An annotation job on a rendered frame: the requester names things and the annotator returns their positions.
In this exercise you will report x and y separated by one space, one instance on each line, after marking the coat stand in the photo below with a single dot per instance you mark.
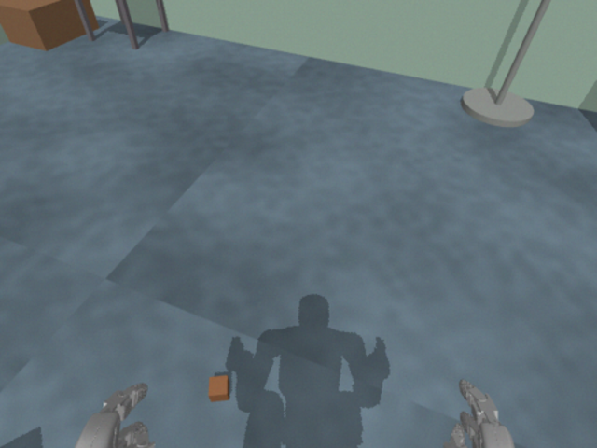
501 107

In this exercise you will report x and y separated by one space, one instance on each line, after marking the right robot hand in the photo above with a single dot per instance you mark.
483 428

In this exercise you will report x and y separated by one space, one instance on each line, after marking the left robot hand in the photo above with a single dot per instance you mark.
102 429

